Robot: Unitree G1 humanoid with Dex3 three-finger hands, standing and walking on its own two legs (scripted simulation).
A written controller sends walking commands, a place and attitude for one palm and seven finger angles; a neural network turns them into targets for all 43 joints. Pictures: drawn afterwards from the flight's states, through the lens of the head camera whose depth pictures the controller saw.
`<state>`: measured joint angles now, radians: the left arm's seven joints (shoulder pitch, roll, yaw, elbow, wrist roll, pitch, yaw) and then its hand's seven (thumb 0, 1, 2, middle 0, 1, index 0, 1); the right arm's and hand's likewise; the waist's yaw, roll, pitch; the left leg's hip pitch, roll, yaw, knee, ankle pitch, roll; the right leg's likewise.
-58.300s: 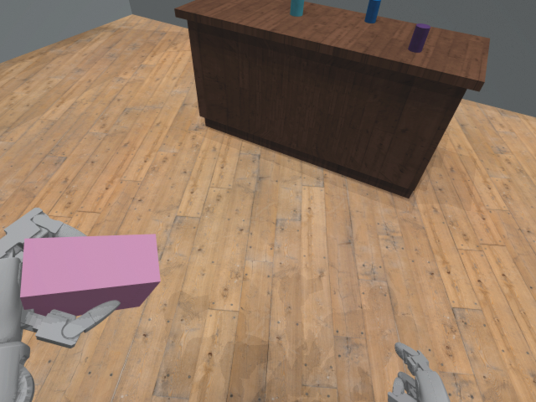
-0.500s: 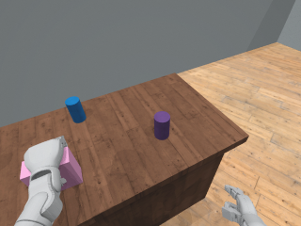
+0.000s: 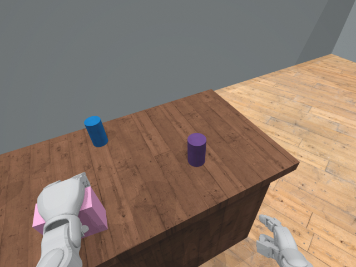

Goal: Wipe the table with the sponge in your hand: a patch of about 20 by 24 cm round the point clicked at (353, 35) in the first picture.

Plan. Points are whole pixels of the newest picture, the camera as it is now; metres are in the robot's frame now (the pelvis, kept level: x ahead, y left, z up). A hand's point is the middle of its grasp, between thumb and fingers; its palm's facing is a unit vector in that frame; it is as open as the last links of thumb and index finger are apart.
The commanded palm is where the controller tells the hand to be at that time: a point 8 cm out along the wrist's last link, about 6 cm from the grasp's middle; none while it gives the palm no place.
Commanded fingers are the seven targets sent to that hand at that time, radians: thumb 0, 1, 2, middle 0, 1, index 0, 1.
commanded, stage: lift the sponge slowly off the table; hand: left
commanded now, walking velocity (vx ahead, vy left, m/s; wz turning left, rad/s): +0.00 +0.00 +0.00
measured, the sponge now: (77, 220) +0.22 +0.29 -0.02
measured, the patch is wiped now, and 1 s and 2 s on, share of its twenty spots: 1.00 1.00 1.00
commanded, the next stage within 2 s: none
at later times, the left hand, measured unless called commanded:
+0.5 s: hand (77, 210) +0.21 +0.26 +0.04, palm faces +0.03 -0.16 -0.99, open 9.8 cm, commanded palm +0.17 +0.25 +0.10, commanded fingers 0.00 0.10 1.30 -1.20 -1.60 -1.20 -1.60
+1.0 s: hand (73, 210) +0.20 +0.25 +0.07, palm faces +0.09 -0.18 -0.98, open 9.8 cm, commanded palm +0.17 +0.25 +0.14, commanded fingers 0.00 0.10 1.30 -1.20 -1.60 -1.20 -1.60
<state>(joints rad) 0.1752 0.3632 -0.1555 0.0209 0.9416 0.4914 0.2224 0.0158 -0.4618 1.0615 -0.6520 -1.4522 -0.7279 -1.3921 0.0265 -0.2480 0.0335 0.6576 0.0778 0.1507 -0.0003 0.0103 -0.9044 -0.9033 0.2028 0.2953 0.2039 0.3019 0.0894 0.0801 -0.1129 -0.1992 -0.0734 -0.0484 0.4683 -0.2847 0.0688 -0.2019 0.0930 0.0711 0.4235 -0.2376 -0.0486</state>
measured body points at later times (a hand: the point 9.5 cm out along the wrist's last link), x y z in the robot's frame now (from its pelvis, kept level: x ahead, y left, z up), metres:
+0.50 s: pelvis +0.00 +0.01 +0.00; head -0.03 -0.02 +0.45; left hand +0.21 +0.27 +0.09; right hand +0.26 -0.18 -0.06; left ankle -0.03 +0.08 -0.74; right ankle -0.01 -0.10 -0.74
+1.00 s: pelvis -0.01 -0.02 +0.00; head -0.05 -0.06 +0.45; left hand +0.19 +0.26 +0.13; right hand +0.25 -0.21 -0.05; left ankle -0.03 +0.08 -0.74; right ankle -0.01 -0.10 -0.74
